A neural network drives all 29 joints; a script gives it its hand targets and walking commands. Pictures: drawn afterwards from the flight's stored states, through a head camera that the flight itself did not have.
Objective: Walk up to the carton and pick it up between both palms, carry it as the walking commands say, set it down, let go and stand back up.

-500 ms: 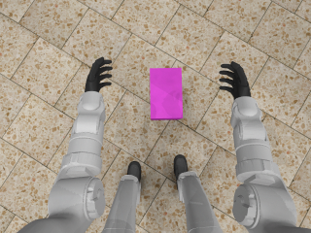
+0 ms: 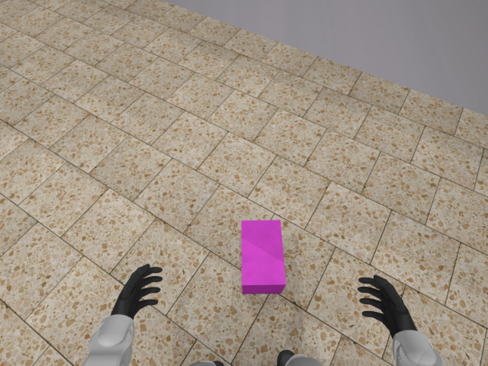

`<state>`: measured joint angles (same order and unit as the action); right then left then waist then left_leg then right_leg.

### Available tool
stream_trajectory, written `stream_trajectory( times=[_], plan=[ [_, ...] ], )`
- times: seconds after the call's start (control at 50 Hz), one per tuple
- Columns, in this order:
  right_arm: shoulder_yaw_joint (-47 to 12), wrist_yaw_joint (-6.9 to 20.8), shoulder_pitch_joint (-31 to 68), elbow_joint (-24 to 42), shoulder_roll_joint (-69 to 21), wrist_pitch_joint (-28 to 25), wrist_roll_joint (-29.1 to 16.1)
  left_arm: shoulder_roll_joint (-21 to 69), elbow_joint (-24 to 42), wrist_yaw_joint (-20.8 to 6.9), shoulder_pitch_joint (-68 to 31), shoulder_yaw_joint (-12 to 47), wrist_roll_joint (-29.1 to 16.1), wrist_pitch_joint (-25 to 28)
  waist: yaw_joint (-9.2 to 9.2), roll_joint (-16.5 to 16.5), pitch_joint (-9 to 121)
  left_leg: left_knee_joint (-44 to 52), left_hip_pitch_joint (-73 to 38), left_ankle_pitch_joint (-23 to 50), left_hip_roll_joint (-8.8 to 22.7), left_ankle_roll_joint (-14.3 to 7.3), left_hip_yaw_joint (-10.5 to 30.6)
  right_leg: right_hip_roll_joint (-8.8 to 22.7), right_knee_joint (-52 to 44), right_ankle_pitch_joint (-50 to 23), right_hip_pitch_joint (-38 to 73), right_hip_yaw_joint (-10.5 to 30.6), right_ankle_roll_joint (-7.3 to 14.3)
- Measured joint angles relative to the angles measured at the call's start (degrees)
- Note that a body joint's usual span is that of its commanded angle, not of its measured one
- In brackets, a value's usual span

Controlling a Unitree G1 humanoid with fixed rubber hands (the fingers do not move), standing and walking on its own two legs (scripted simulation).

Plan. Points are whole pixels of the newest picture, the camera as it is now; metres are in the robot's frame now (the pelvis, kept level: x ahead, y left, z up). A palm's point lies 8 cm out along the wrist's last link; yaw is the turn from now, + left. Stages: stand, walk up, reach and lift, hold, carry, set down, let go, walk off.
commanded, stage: let go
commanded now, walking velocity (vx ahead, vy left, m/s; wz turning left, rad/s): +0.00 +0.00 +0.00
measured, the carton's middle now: (261, 257) +0.48 -0.04 -0.69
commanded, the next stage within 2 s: stand in 0.48 s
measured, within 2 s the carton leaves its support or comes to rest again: neither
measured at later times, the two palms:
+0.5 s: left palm (116, 314) +0.20 +0.23 -0.06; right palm (405, 314) +0.20 -0.24 -0.06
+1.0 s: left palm (83, 317) +0.20 +0.30 -0.09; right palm (418, 314) +0.21 -0.28 -0.09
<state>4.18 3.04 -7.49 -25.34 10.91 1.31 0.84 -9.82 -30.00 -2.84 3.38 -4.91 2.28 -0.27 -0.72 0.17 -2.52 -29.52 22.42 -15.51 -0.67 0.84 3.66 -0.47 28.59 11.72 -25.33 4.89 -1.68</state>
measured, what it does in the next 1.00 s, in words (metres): shifts its weight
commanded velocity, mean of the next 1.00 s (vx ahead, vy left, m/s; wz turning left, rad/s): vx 0.00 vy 0.00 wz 0.00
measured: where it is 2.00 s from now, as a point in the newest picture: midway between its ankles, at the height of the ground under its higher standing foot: outside the picture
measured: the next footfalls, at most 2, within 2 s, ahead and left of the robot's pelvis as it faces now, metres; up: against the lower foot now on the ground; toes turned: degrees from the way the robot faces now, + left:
none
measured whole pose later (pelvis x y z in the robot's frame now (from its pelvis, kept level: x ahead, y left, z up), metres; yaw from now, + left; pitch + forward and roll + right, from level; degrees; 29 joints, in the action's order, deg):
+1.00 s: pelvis +0.07 +0.01 +0.00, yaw +1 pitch +3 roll -1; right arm 1.5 -1.9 -9.7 -40.2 19.7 1.7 2.0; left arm -19.4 -43.3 1.2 7.6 -2.3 2.3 -2.3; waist 0.0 -0.6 -2.3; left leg -28.6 9.2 -21.9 -0.9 0.1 4.6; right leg 0.0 28.8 19.2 -12.2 3.6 -1.6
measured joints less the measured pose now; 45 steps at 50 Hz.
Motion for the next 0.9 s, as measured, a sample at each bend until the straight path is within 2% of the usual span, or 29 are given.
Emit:
stream_trajectory(
  times=[0.12, 0.22, 0.36, 0.48, 0.52, 0.58, 0.64, 0.9],
  plan=[
    [-1.1, 0.7, -5.9, 2.3, 1.3, 1.2, -0.1, -1.7, 3.5, -0.9, 7.3, 1.5, -0.8, -1.1, 0.30, -0.3, -1.9, 4.5, -11.0, 0.3, -0.1, -0.3, 0.4, 0.4, -4.0, 0.1, 11.0, -0.4, 0.0],
    [-1.6, 1.3, -5.9, 2.8, 1.5, 3.6, 0.0, -2.9, 4.9, -2.0, 9.6, 2.0, -1.6, -3.5, 0.58, -0.4, -4.0, 6.7, -17.1, 0.4, -0.2, -0.4, 0.6, 0.7, -5.3, 0.7, 16.7, -0.6, 0.0],
    [-0.8, 1.3, -4.3, 3.0, 1.2, 5.7, 0.5, -2.7, 6.4, -2.5, 9.6, 2.5, -1.8, -5.7, 0.39, -0.9, -5.5, 7.0, -19.7, -0.5, -0.1, -0.3, 1.0, 0.7, -5.3, 1.9, 19.4, -1.1, 0.1],
    [-0.4, 0.7, -5.0, 2.9, 1.6, 6.0, 0.5, -2.4, 6.1, -1.8, 9.4, 3.1, -1.5, -5.6, -0.17, -1.1, -4.0, 6.6, -18.9, -1.4, 0.3, -0.2, 1.1, 0.3, -4.9, 2.7, 18.5, -1.3, 0.3],
    [-0.7, 0.0, -5.2, 2.4, 2.1, 6.2, 0.5, -2.7, 5.2, -1.0, 9.0, 3.5, -1.5, -5.0, -0.04, -1.2, -2.9, 5.9, -18.0, -1.9, 0.4, -0.1, 0.9, 0.1, -4.3, 3.1, 17.6, -1.2, 0.4],
    [-1.5, -2.3, -4.0, -2.3, 4.2, 5.2, 1.0, -4.7, 0.3, 1.5, 6.9, 3.5, -0.4, -4.2, 0.21, -1.5, -1.0, 2.8, -14.5, -3.5, 0.8, 0.3, 1.2, -0.4, -2.7, 4.0, 14.8, -1.4, 0.4],
    [-1.5, -3.6, -3.9, -5.6, 6.0, 3.6, 1.3, -7.2, -3.0, 2.8, 6.0, 2.5, 0.1, -3.6, 0.37, -1.5, -0.6, 1.0, -12.5, -4.6, 0.7, 0.2, 1.3, -0.4, -1.2, 4.9, 13.0, -1.6, 0.5],
    [-2.3, -4.5, -2.8, -13.3, 8.5, 0.9, 1.3, -9.5, -11.5, 3.7, 4.8, 2.4, 0.1, -2.2, 0.70, -1.1, 0.2, 0.2, -12.4, -6.5, -0.1, -0.5, 1.0, 0.3, 0.6, 7.4, 12.4, -1.3, 0.1]
  ],
)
